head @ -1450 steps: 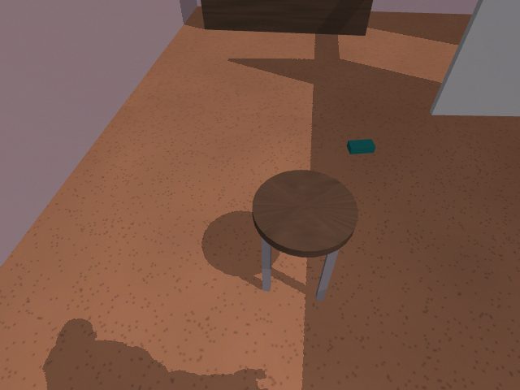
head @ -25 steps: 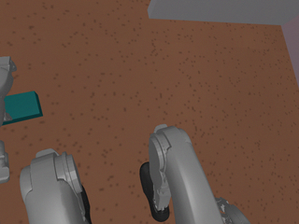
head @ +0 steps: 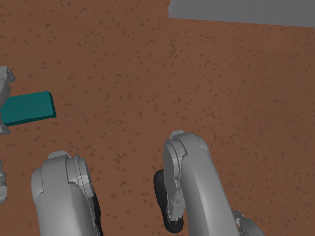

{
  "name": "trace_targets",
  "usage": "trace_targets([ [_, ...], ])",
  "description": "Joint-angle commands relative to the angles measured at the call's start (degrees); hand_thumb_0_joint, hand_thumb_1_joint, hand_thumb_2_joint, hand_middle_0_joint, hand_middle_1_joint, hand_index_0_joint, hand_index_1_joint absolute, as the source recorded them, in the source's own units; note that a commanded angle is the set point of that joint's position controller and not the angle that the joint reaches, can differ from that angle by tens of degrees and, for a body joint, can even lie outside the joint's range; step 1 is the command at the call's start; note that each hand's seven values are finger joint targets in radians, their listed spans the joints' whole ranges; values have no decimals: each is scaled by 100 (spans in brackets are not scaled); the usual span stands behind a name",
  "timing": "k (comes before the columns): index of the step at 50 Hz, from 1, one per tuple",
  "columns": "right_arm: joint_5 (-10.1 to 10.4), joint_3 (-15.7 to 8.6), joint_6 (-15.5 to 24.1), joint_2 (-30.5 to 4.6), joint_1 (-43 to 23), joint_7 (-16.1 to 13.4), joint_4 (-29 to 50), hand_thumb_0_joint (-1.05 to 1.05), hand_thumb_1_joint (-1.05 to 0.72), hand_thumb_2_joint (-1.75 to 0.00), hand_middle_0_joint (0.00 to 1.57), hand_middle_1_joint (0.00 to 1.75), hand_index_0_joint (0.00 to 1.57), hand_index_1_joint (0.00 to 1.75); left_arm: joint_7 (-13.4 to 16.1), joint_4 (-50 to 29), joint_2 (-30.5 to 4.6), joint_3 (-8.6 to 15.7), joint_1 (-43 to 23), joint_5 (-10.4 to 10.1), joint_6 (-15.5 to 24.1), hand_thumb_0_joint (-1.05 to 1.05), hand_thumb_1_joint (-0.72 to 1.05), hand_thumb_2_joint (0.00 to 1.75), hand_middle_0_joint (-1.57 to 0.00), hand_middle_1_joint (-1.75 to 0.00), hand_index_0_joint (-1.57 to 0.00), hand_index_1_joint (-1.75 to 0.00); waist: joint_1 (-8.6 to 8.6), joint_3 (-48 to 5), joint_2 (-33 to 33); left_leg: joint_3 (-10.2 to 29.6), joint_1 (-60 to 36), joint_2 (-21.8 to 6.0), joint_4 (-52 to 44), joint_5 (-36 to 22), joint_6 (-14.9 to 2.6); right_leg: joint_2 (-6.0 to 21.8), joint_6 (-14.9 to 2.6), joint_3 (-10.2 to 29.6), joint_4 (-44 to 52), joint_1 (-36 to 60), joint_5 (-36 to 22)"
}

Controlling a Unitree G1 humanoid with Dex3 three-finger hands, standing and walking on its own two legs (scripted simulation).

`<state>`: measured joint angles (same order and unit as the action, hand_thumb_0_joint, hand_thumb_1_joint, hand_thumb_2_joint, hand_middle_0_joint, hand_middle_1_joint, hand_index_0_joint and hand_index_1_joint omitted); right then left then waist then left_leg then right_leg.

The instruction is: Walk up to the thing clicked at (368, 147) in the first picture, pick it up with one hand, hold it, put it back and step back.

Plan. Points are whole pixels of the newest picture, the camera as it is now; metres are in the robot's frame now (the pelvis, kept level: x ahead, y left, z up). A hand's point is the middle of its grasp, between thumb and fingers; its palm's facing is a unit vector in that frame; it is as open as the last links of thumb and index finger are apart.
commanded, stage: rest palm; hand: left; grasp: from above
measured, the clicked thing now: (26, 108) +0.46 +0.32 -0.29
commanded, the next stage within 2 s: close in 0.82 s
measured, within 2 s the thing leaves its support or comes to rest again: neither
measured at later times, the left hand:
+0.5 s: hand (22, 107) +0.46 +0.31 -0.24, palm faces -0.43 -0.11 -0.89, open 14.2 cm
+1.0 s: hand (23, 112) +0.45 +0.31 -0.26, palm faces -0.45 -0.12 -0.88, open 14.1 cm
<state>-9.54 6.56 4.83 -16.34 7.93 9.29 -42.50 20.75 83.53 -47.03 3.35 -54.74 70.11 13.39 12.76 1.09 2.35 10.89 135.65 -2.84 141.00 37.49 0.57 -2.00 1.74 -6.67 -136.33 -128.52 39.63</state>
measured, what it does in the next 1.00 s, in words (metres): stands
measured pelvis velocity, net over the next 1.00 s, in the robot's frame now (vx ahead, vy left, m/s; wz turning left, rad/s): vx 0.01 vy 0.01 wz -0.08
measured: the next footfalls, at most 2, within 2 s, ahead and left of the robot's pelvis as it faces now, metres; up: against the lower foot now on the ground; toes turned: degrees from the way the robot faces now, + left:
none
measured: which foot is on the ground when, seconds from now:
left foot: down 0.00-1.00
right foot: down 0.00-1.00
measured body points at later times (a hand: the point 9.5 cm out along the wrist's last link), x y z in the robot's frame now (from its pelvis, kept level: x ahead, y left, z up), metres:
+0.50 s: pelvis +0.00 +0.00 -0.02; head +0.27 +0.09 +0.33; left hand +0.48 +0.31 -0.19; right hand +0.05 -0.26 -0.09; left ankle +0.08 +0.13 -0.28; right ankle +0.10 -0.12 -0.28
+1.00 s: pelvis +0.01 +0.01 -0.02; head +0.27 +0.12 +0.32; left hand +0.47 +0.31 -0.21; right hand +0.06 -0.26 -0.08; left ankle +0.08 +0.13 -0.28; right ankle +0.10 -0.12 -0.28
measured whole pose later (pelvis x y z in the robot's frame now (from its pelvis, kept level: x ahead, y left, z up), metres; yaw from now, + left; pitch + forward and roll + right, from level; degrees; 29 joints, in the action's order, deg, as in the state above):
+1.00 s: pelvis +0.01 +0.01 -0.02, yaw -5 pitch +27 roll -13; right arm -16.6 14.3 12.4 -18.9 3.6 14.8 -40.8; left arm 36.3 99.0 -55.7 8.2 -56.7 75.3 15.0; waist 19.0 8.1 7.8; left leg 16.2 135.3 -3.5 147.4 41.0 0.8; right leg -4.3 2.9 -10.4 -138.8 -127.2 40.3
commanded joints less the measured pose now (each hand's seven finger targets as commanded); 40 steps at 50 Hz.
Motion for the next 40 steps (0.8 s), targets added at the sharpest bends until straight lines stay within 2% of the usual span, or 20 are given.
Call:
trace_targets([
  [1, -37, -396, 59, -1495, 1231, -78, -28, 0, -90, -90, 20, 30, 20, 30, 401, -49, -888, -70, -1775, 119, 206, 0, -58, 104, -7, -99, -5, -101, 514, -3247, -1735, -439, -2952, 55, -1332, -546, -136, -207, -345, -597, 1383, 1315, -1047],
  [3, -100, -325, 92, -1529, 1218, -67, -13, 0, -89, -90, 20, 30, 20, 30, 565, -8, -1014, -1, -1910, 219, 251, 0, -57, 105, -7, -100, -5, -102, 528, -3272, -1753, -451, -3016, 64, -1282, -663, -144, -216, -324, -612, 1371, 1380, -1150],
  [4, -120, -289, 93, -1565, 1159, -75, 5, 0, -89, -90, 20, 30, 20, 30, 697, -142, -1305, 172, -2039, 281, 300, 0, -56, 105, -7, -100, -6, -102, 429, -3487, -1967, -450, -3148, 64, -1325, -787, -119, -215, -333, -630, 1332, 1481, -1230],
  [5, -154, -256, 108, -1583, 1100, -67, 19, 0, -89, -90, 20, 30, 20, 30, 812, 85, -1353, 241, -1894, 354, 298, 0, -56, 104, -7, -100, -6, -101, 391, -3499, -2110, -449, -3270, 62, -1324, -901, -94, -199, -340, -651, 1236, 1481, -1326],
  [8, -273, -150, 187, -1583, 972, 5, 59, 0, -89, -90, 20, 30, 20, 30, 1129, 591, -1409, 221, -2029, 576, 287, 0, -54, 102, -7, -101, -6, -101, 632, -3177, -2056, -423, -3113, 29, -1220, -764, -107, -249, -336, -703, 1130, 1301, -1256],
  [9, -312, -111, 222, -1607, 934, 27, 57, 0, -89, -90, 20, 30, 20, 30, 1239, 419, -1540, 286, -2175, 631, 292, 0, -54, 102, -7, -101, -6, -102, 613, -3263, -2211, -446, -3162, 28, -1200, -847, -103, -260, -331, -687, 1130, 1397, -1338],
  [10, -332, -91, 259, -1642, 916, 34, 56, 0, -89, -90, 20, 30, 20, 30, 1378, 338, -1776, 445, -2243, 639, 274, 0, -55, 102, -7, -100, -6, -101, 541, -3432, -2312, -470, -3235, 22, -1144, -978, -101, -258, -321, -668, 1128, 1498, -1468],
  [12, -415, -33, 341, -1693, 824, 83, 69, 0, -89, -90, 20, 30, 20, 30, 1600, 524, -1846, 529, -2098, 686, 192, 0, -54, 101, -7, -99, -6, -100, 575, -3505, -2389, -485, -3299, -2, -1078, -1089, -90, -269, -302, -689, 1075, 1601, -1571],
  [15, -524, 27, 455, -1730, 737, 173, 22, 0, -89, -90, 20, 30, 20, 30, 1808, 738, -1821, 485, -2050, 611, 26, 0, -53, 100, -7, -99, -6, -100, 673, -3415, -2326, -477, -3027, -15, -1019, -914, -110, -319, -294, -686, 1126, 1664, -1477],
  [17, -555, 62, 557, -1808, 711, 247, 126, 0, -89, -90, 20, 30, 20, 30, 1811, 761, -2060, 591, -2093, 616, -87, 0, -53, 99, -7, -100, -6, -100, 692, -3321, -2416, -487, -3050, -32, -956, -834, -122, -316, -292, -656, 1088, 1650, -1425],
  [21, -577, 99, 674, -1849, 707, 313, 121, 0, -89, -90, 20, 30, 20, 30, 1751, 981, -2206, 736, -1723, 369, -252, 0, -55, 99, -6, -98, -5, -99, 647, -3139, -2125, -432, -2630, -47, -869, -557, -185, -346, -265, -618, 1166, 1778, -1181],
  [22, -586, 107, 688, -1849, 782, 326, 147, 0, -89, -90, 20, 30, 20, 30, 1689, 890, -2260, 822, -1682, 317, -260, 0, -55, 100, -6, -98, -5, -99, 629, -3296, -2155, -434, -2743, -44, -861, -682, -187, -334, -250, -640, 1160, 1861, -1288],
  [23, -568, 119, 709, -1804, 704, 330, 179, 0, -89, -90, 20, 30, 20, 30, 1622, 897, -2194, 754, -1619, 284, -271, 0, -55, 99, -6, -99, -5, -99, 605, -3363, -2196, -402, -2786, -58, -853, -696, -178, -351, -268, -626, 1115, 1885, -1320],
  [25, -581, 104, 762, -1829, 815, 361, 132, 0, -89, -90, 20, 30, 20, 30, 1494, 799, -2156, 765, -1560, 181, -265, 0, -55, 98, -6, -98, -5, -99, 689, -3261, -2217, -380, -2871, -52, -829, -830, -174, -327, -250, -700, 1065, 1868, -1435],
  [26, -583, 109, 756, -1849, 857, 364, 60, 0, -90, -90, 20, 30, 20, 30, 1472, 810, -2329, 889, -1481, 133, -238, 0, -55, 98, -6, -99, -5, -99, 660, -3290, -2239, -340, -2824, -69, -849, -841, -165, -340, -259, -728, 1044, 1933, -1449],
  [29, -560, 139, 746, -1821, 910, 388, 75, 0, -90, -90, 20, 30, 20, 30, 1338, 624, -2318, 872, -1420, 70, -139, 0, -56, 100, -6, -98, -5, -99, 695, -3345, -2105, -328, -2806, -82, -744, -1066, -189, -358, -222, -687, 1081, 2166, -1711],
  [31, -583, 185, 758, -1838, 954, 421, 29, 0, -90, -90, 20, 30, 20, 30, 1282, 649, -2230, 786, -1442, 80, -52, 0, -56, 99, -6, -98, -5, -99, 787, -3231, -2160, -292, -2887, -88, -712, -1087, -164, -342, -233, -751, 1000, 2052, -1712],
  [34, -565, 152, 754, -1916, 931, 435, 32, 0, -90, -90, 20, 30, 20, 30, 1267, 525, -2193, 693, -1413, 91, 94, 0, -58, 101, -6, -96, -4, -98, 745, -3233, -2230, -264, -2969, -101, -743, -1118, -140, -378, -236, -776, 1025, 2108, -1725],
  [36, -587, 185, 729, -1937, 938, 437, 35, 0, -89, -90, 20, 30, 20, 30, 1340, 441, -2330, 797, -1376, 118, 192, 0, -57, 102, -6, -96, -4, -98, 718, -3299, -2312, -243, -3000, -107, -727, -1186, -135, -382, -233, -810, 1038, 2189, -1794],
  [40, -612, 235, 682, -1953, 878, 459, 39, 0, -89, -90, 20, 30, 20, 30, 1521, 554, -2266, 757, -1417, 220, 275, 0, -57, 104, -7, -97, -4, -99, 741, -3201, -2319, -208, -2925, -128, -750, -1184, -131, -423, -232, -859, 1017, 2156, -1848],
])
